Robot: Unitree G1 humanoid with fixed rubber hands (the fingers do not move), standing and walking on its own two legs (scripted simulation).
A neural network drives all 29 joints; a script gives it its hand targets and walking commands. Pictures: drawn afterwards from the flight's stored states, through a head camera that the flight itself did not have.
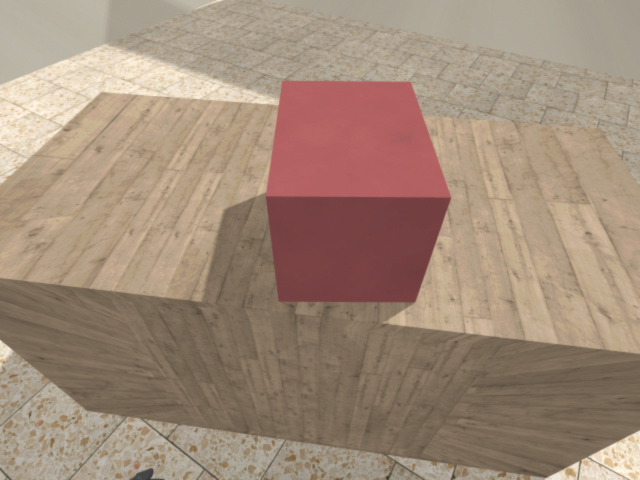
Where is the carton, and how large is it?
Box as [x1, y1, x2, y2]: [266, 81, 450, 301]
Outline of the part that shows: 282,81 266,191 266,201 278,300 415,301 450,199 450,195 410,82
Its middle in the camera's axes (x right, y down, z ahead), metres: +0.05 -0.09 +0.65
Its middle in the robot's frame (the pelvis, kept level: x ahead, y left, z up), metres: +0.55 -0.01 +0.06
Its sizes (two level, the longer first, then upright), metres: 0.305 0.223 0.225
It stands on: a pedestal, 0.70 m high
